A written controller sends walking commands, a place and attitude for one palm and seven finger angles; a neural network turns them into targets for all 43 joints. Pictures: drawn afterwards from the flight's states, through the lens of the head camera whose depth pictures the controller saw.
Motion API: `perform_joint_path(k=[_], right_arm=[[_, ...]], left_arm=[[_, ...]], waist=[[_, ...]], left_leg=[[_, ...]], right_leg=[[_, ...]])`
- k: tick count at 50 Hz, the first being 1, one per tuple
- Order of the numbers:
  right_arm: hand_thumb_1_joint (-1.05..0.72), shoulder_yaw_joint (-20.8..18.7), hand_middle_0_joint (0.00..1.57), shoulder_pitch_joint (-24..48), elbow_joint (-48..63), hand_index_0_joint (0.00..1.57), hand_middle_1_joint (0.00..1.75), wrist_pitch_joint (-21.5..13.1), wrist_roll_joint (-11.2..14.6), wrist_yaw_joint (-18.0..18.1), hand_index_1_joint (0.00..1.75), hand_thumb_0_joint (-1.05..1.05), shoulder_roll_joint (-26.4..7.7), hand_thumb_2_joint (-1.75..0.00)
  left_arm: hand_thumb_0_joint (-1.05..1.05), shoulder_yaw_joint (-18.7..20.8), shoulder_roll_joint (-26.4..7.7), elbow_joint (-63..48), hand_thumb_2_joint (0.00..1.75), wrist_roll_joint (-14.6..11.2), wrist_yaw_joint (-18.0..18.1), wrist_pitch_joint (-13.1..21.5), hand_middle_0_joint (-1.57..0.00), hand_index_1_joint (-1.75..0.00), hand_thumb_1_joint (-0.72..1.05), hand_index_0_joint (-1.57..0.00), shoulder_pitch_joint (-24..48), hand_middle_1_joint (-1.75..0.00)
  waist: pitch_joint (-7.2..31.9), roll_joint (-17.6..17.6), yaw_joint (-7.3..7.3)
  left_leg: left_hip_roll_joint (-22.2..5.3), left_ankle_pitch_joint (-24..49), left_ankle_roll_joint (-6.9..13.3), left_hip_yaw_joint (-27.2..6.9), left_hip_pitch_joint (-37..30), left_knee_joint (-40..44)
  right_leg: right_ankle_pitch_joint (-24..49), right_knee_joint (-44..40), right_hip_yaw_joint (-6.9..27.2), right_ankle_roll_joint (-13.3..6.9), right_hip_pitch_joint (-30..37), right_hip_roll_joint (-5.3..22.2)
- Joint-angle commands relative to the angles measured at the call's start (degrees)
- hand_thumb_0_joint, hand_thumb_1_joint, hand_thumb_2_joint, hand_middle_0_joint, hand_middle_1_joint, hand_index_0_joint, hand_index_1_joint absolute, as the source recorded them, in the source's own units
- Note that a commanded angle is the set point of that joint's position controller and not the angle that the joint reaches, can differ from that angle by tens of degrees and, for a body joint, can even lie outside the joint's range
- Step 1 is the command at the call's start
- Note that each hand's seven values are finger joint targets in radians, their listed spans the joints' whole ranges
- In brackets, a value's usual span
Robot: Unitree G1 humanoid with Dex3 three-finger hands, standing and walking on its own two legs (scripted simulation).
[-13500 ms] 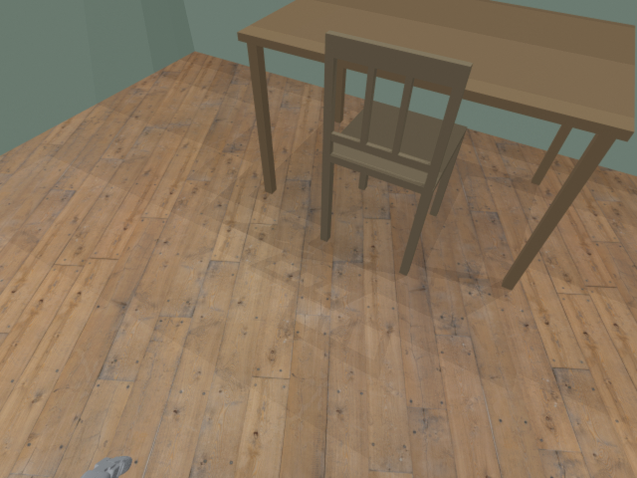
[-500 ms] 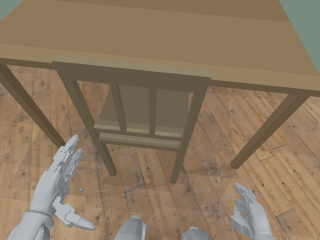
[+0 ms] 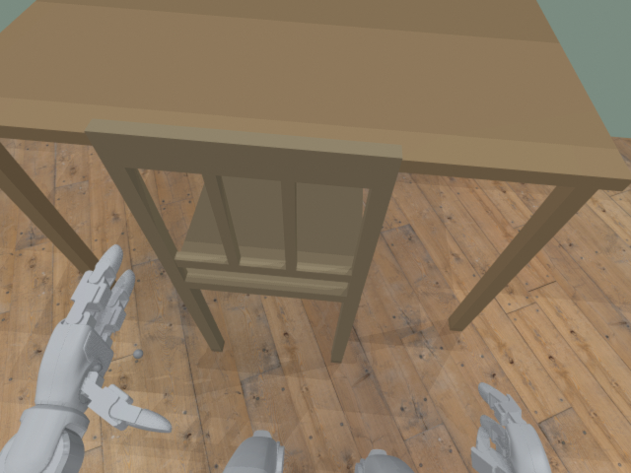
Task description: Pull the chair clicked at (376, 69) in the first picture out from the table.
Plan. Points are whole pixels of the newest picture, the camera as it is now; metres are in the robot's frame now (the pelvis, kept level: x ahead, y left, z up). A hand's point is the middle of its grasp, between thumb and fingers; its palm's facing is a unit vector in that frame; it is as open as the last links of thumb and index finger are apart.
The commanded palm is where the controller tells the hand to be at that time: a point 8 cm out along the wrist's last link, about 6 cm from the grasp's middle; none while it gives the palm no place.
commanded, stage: raise the hand toward the chair's back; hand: left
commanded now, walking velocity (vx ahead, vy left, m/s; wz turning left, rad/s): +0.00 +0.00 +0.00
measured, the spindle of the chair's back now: (224, 222) +0.49 +0.17 -0.04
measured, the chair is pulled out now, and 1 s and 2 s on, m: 0.00 0.00 0.00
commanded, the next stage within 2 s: aim the fingers beside a spindle in 0.14 s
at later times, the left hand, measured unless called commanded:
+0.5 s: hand (162, 348) +0.26 +0.19 +0.03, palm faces -0.07 -1.00 -0.05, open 16.9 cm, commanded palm +0.24 +0.25 +0.04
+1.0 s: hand (182, 321) +0.30 +0.18 +0.01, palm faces -0.06 -1.00 -0.05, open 16.9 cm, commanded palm +0.28 +0.23 +0.02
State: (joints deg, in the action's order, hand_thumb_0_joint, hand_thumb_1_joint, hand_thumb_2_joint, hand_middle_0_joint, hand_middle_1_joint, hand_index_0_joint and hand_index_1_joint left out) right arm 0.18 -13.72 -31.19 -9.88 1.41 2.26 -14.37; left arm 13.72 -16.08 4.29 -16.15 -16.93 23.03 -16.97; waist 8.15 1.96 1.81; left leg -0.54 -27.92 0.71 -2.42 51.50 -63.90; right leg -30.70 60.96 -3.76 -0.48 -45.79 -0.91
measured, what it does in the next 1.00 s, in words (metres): stands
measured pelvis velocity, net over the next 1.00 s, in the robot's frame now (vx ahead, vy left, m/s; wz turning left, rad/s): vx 0.00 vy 0.00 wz -0.01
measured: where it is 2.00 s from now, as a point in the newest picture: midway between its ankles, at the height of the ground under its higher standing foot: outside the picture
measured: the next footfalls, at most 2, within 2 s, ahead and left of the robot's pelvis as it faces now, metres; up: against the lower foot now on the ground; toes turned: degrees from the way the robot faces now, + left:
none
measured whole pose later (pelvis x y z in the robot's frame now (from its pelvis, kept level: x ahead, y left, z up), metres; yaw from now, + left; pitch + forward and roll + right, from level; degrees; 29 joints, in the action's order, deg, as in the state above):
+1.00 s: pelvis +0.00 +0.00 -0.02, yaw -1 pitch +19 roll -3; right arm 0.9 -12.8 -32.1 -7.8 0.8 1.4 -14.7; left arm 11.2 -15.1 14.9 -14.1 -15.7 23.6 -3.5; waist 8.9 2.1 2.4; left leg -0.7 -29.3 0.5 -2.0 58.5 -68.5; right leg -32.4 66.5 -3.3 -0.7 -53.3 -1.0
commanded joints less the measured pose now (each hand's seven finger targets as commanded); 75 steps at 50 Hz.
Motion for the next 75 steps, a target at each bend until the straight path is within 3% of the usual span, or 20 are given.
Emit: perform_joint_path(k=[1,6,10,14,15,19,22,25,32,35,38,40,48,52,56,58,63,65,71,75], right_arm=[[-0.9,-3.4,0.2,2.0,9.1,0.2,0.3,-2.9,0.8,0.7,0.3,0.0,-8.0,-0.9],[-0.9,-3.2,0.2,2.5,9.3,0.2,0.3,-3.2,0.8,1.3,0.3,0.0,-7.4,-0.9],[-0.9,-3.0,0.2,2.6,8.0,0.2,0.3,-3.3,0.4,1.3,0.3,0.0,-7.0,-0.9],[-0.9,-2.7,0.2,2.5,8.1,0.2,0.3,-3.1,0.6,1.1,0.3,0.0,-7.6,-0.9],[-0.9,-2.7,0.2,2.4,7.8,0.2,0.3,-3.1,0.6,1.2,0.3,0.0,-7.8,-0.9],[-0.9,-2.6,0.2,1.9,8.4,0.2,0.3,-3.2,0.7,1.6,0.3,0.0,-8.3,-0.9],[-0.9,-2.6,0.2,1.9,8.0,0.2,0.3,-3.2,0.5,1.8,0.3,0.0,-8.0,-0.9],[-0.9,-2.7,0.2,2.3,7.8,0.2,0.3,-3.5,0.3,1.4,0.3,0.0,-7.5,-0.9],[-0.9,-3.0,0.2,1.3,7.4,0.2,0.3,-2.3,0.5,0.8,0.3,0.0,-8.5,-0.9],[-0.9,-3.0,0.2,1.3,7.5,0.2,0.3,-2.0,0.5,0.9,0.3,0.0,-8.8,-0.9],[-0.9,-3.0,0.2,1.2,7.8,0.2,0.3,-2.3,0.1,0.7,0.3,0.0,-8.2,-0.9],[-0.9,-3.0,0.2,1.0,7.3,0.2,0.3,-2.4,-0.3,0.6,0.3,0.0,-8.2,-0.9],[-0.9,-3.0,0.2,1.0,6.7,0.2,0.3,-0.6,-0.1,-0.1,0.3,0.0,-8.7,-0.9],[-0.9,-3.2,0.2,0.8,7.4,0.2,0.3,0.1,-0.1,0.0,0.3,0.0,-8.8,-0.9],[-0.9,-3.0,0.2,1.1,7.1,0.2,0.3,0.3,-0.6,0.0,0.3,0.0,-8.1,-0.9],[-0.9,-3.0,0.2,1.0,6.9,0.2,0.3,0.6,-0.7,-0.3,0.3,0.0,-7.9,-0.9],[-0.9,-2.9,0.2,0.8,6.3,0.2,0.3,2.2,-0.6,-0.8,0.3,0.0,-8.4,-0.9],[-0.9,-2.9,0.2,0.5,6.5,0.2,0.3,2.7,-0.4,-0.6,0.3,0.0,-8.7,-0.9],[-0.9,-3.1,0.2,0.3,6.6,0.2,0.3,2.8,-0.7,-0.5,0.3,0.0,-8.4,-0.9],[-0.9,-3.0,0.2,0.3,5.3,0.2,0.3,2.9,-0.9,-0.5,0.3,0.0,-8.2,-0.9]], left_arm=[[0.0,2.6,-8.1,-8.8,0.3,-0.9,-2.4,1.7,-0.06,-0.08,-0.5,-0.06,2.2,-0.08],[0.0,5.2,-10.1,-13.2,0.3,-2.5,-2.4,1.8,-0.06,-0.08,-0.5,-0.06,3.4,-0.08],[0.0,5.5,-9.4,-11.9,0.3,-2.3,-0.9,3.8,-0.06,-0.08,-0.5,-0.06,4.5,-0.08],[0.0,2.0,-7.3,-7.1,0.3,-1.2,-2.0,3.0,-0.06,-0.08,-0.5,-0.06,7.0,-0.08],[0.0,2.0,-7.6,-5.6,0.3,-1.1,-2.4,2.5,-0.06,-0.08,-0.5,-0.06,7.6,-0.08],[0.0,2.5,-8.9,-6.5,0.3,-1.7,-4.0,1.9,-0.06,-0.08,-0.5,-0.06,12.0,-0.08],[0.0,6.7,-12.1,-6.7,0.3,-2.3,-3.2,2.7,-0.06,-0.08,-0.5,-0.06,12.8,-0.08],[0.0,6.3,-11.1,-8.0,0.3,-2.3,-2.0,3.9,-0.06,-0.08,-0.5,-0.06,12.0,-0.08],[0.0,2.1,-7.6,-0.3,0.3,-0.7,-2.2,1.6,-0.06,-0.08,-0.5,-0.06,13.9,-0.08],[0.0,3.0,-8.8,-0.5,0.3,-0.9,-2.1,1.5,-0.06,-0.08,-0.5,-0.06,15.0,-0.08],[0.0,2.8,-8.8,-5.4,0.3,-0.8,-1.1,3.6,-0.06,-0.08,-0.5,-0.06,17.6,-0.08],[0.0,4.1,-10.3,-7.0,0.3,-0.6,0.2,5.0,-0.06,-0.08,-0.5,-0.06,17.6,-0.08],[0.0,-1.6,-4.8,1.8,0.3,1.6,0.9,3.1,-0.06,-0.08,-0.5,-0.06,20.9,-0.08],[0.0,-0.5,-6.4,0.1,0.3,1.6,0.9,2.5,-0.06,-0.08,-0.5,-0.06,23.1,-0.08],[0.0,0.7,-8.0,-4.1,0.3,2.0,3.2,4.7,-0.06,-0.08,-0.5,-0.06,27.0,-0.08],[0.0,1.3,-7.7,-2.8,0.3,2.2,4.2,5.2,-0.06,-0.08,-0.5,-0.06,25.1,-0.08],[0.0,-1.7,-4.6,6.4,0.3,3.5,4.0,3.5,-0.06,-0.08,-0.5,-0.06,27.2,-0.08],[0.0,-1.9,-4.8,8.2,0.3,3.7,3.2,2.8,-0.06,-0.08,-0.5,-0.06,28.5,-0.08],[0.0,0.6,-8.1,1.3,0.3,2.7,3.4,5.1,-0.06,-0.08,-0.5,-0.06,33.2,-0.08],[0.0,1.9,-9.0,3.6,0.3,3.4,5.2,6.5,-0.06,-0.08,-0.5,-0.06,34.7,-0.08]], waist=[[13.2,1.7,0.36],[15.0,2.0,-0.1],[12.4,1.1,0.32],[9.5,2.1,1.44],[9.2,0.2,1.89],[13.1,1.0,1.57],[15.6,0.8,0.41],[16.5,3.3,-0.45],[13.2,0.1,1.38],[14.3,-0.9,1.16],[18.3,2.4,0.64],[19.6,2.1,0.36],[15.7,1.2,2.02],[19.3,0.9,1.38],[22.4,2.9,1.13],[21.5,2.8,0.66],[16.8,-0.3,2.34],[17.1,-0.3,2.29],[24.4,2.4,1.38],[23.0,2.3,1.86]], left_leg=[[0.2,14.8,0.9,-0.2,-13.7,9.4],[0.4,16.6,1.2,-0.1,-14.6,9.1],[0.1,15.9,1.1,-0.3,-13.2,8.5],[0.3,11.3,1.0,-0.2,-11.0,8.2],[0.3,10.8,1.2,-0.1,-10.1,7.7],[0.5,11.8,1.4,0.1,-10.7,7.2],[0.4,14.0,1.4,0.4,-10.3,6.5],[0.3,15.7,1.2,0.4,-11.7,6.8],[0.1,13.1,1.1,0.3,-8.6,6.2],[0.2,12.9,1.4,0.4,-7.9,5.6],[0.1,16.1,1.2,0.4,-10.5,5.3],[-0.2,17.9,1.2,0.0,-11.4,5.0],[-0.2,13.5,0.8,-0.4,-8.2,4.3],[-0.2,15.1,1.0,-0.2,-9.4,3.8],[-0.4,17.7,0.8,-0.7,-11.7,3.2],[-0.5,18.7,0.6,-0.7,-11.5,3.2],[-0.2,12.8,0.8,-0.3,-5.6,2.3],[0.0,12.2,0.9,-0.1,-4.7,2.0],[-0.2,17.8,0.9,-0.2,-8.8,0.9],[-0.3,16.5,0.9,-0.2,-7.1,0.1]], right_leg=[[13.6,-8.9,0.1,-0.6,4.2,-0.4],[15.9,-9.3,0.6,-0.4,6.2,-0.4],[14.8,-8.8,0.3,-0.5,4.2,-0.5],[10.6,-9.0,0.7,-0.4,1.3,-0.2],[10.2,-9.3,1.0,-0.3,1.3,-0.3],[11.5,-9.0,1.7,-0.2,2.9,0.0],[13.8,-8.4,2.4,-0.3,5.2,0.1],[14.9,-7.5,1.8,-0.5,4.6,-0.1],[13.4,-6.9,1.4,-0.2,1.2,0.0],[13.2,-6.9,2.0,-0.1,1.7,-0.1],[15.8,-5.5,1.8,-0.4,2.4,0.1],[16.7,-4.6,1.4,-0.5,2.1,-0.1],[12.8,-3.6,0.7,-0.5,-3.2,-0.1],[14.5,-3.3,1.1,-0.6,-1.6,0.0],[15.6,-2.2,1.1,-0.7,-2.2,-0.1],[16.2,-1.7,0.8,-0.8,-2.5,-0.2],[12.9,-1.8,1.0,-0.6,-4.7,-0.2],[12.5,-1.9,1.3,-0.8,-4.5,-0.2],[17.2,-0.7,1.8,-0.8,-2.2,0.0],[15.7,0.1,1.8,-0.8,-4.1,-0.3]])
